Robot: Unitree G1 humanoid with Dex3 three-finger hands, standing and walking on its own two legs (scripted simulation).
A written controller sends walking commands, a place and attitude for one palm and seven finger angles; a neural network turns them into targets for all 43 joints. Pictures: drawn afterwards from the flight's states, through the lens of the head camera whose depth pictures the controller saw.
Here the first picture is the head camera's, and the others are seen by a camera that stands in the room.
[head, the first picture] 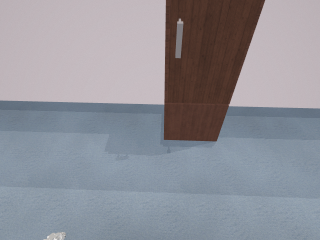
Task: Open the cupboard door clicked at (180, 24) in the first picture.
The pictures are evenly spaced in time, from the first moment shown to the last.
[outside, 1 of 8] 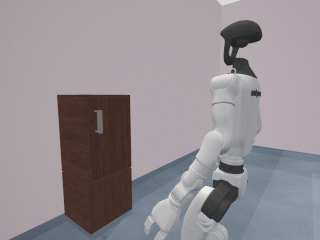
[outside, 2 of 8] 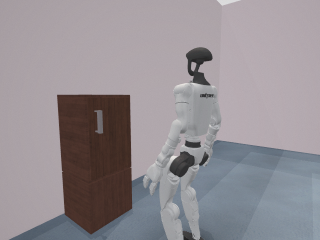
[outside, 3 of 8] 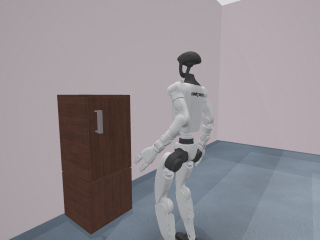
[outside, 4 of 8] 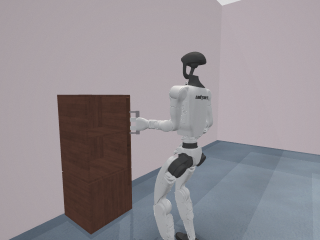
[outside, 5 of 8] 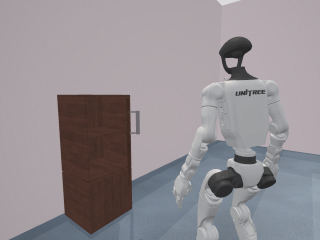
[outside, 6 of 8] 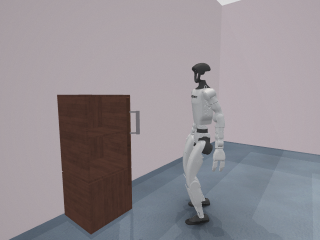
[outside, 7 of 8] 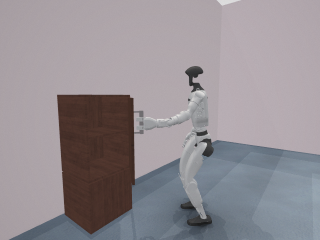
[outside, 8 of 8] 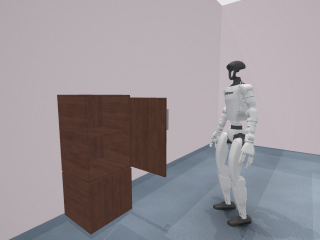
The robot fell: no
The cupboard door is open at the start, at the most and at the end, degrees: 0 91 90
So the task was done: yes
